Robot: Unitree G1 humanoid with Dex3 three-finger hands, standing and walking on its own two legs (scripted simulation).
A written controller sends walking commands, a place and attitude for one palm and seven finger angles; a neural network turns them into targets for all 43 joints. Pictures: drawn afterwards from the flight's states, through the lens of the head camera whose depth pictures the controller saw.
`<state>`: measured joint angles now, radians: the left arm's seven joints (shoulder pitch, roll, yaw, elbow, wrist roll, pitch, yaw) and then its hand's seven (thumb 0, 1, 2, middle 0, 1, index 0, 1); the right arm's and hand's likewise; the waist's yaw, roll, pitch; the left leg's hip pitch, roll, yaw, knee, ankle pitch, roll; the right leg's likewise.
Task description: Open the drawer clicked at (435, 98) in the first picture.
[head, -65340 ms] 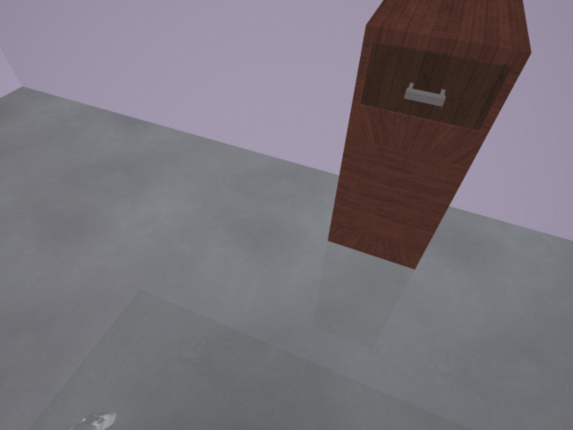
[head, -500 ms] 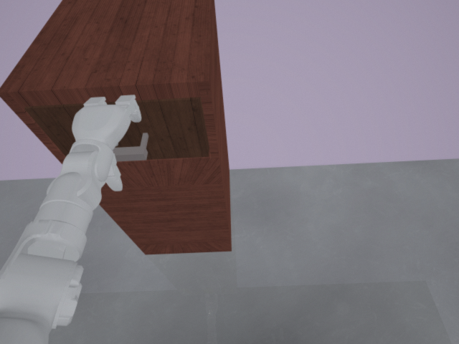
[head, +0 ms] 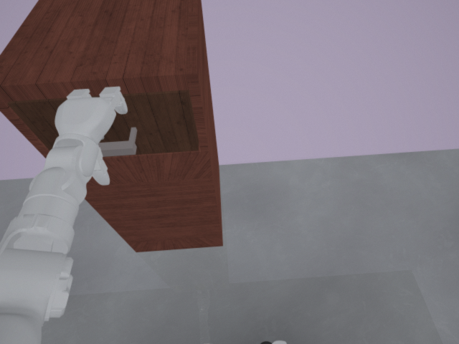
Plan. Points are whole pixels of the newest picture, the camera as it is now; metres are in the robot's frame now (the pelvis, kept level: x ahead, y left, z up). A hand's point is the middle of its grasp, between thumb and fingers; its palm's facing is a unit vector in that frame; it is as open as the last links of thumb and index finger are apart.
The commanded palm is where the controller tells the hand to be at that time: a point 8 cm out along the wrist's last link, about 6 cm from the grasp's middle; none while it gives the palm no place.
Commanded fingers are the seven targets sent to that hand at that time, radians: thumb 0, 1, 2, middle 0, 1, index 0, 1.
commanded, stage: re-aim the fingers above the handle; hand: left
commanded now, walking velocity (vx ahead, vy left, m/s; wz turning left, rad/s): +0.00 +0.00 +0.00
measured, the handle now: (112, 141) +0.51 +0.25 +0.02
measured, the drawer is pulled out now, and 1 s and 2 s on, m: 0.00 0.00 0.00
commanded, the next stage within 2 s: lower the fingers behind the handle in 1.16 s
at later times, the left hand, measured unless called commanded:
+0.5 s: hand (97, 140) +0.46 +0.25 +0.08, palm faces +0.00 -0.03 -1.00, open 13.8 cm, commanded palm +0.44 +0.26 +0.14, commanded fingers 0.00 -0.50 0.30 -0.30 -1.20 -0.30 -1.20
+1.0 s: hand (87, 154) +0.43 +0.26 +0.07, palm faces -0.08 +0.00 -1.00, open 13.8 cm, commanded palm +0.43 +0.26 +0.14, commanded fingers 0.00 -0.50 0.30 -0.30 -1.20 -0.30 -1.20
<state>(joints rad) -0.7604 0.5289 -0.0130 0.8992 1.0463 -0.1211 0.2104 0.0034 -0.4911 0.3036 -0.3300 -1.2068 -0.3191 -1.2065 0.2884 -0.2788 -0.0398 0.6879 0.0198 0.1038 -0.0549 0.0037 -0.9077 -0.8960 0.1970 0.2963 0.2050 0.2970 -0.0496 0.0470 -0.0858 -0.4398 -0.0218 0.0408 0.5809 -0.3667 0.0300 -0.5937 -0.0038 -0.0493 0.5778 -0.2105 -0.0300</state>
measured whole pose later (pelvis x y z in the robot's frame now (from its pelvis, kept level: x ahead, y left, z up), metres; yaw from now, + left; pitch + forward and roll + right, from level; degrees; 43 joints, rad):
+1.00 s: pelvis +0.00 +0.01 +0.00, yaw +1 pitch +11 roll +0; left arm -0.69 0.52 -0.07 0.83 1.02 -0.09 0.12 0.00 -0.49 0.30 -0.32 -1.20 -0.32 -1.21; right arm 0.28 -0.28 -0.04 0.66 0.03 0.12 -0.05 0.00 -0.91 -0.90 0.20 0.30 0.21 0.30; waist -0.01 0.05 -0.08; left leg -0.39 -0.03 0.03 0.56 -0.36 0.04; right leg -0.53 -0.01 -0.06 0.55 -0.21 -0.02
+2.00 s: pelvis -0.01 +0.01 -0.01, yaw +0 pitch +16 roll +0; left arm -0.82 0.55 -0.05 1.06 1.06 -0.07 0.21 0.00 -0.49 0.30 -0.32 -1.20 -0.29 -1.25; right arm 0.32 -0.27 -0.02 0.69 0.03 0.11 -0.05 0.00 -0.91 -0.90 0.20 0.30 0.21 0.30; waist -0.07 0.04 -0.12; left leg -0.55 -0.03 0.04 0.67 -0.39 0.04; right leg -0.69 -0.01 -0.05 0.63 -0.22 -0.02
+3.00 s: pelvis -0.01 +0.01 -0.02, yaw +0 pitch +18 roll +0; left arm -0.80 0.56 -0.05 1.01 1.06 -0.09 0.27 0.00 -0.49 0.30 -0.25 -1.31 -0.31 -1.20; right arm 0.34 -0.28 -0.03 0.68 0.01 0.10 -0.04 0.00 -0.91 -0.90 0.20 0.30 0.21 0.30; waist -0.05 0.04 -0.13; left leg -0.68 -0.02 0.03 0.79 -0.44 0.04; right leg -0.81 -0.01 -0.06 0.74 -0.25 -0.02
